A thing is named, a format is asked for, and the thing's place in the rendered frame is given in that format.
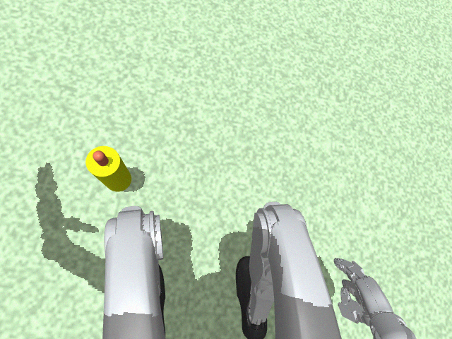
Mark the right robot foot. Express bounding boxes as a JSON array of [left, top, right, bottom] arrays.
[[236, 256, 267, 339]]

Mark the right robot arm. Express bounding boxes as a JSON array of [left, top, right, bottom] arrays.
[[369, 312, 416, 339]]

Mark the bottle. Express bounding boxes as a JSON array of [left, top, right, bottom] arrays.
[[85, 146, 131, 191]]

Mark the right robot hand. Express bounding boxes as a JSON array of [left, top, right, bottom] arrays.
[[334, 258, 394, 326]]

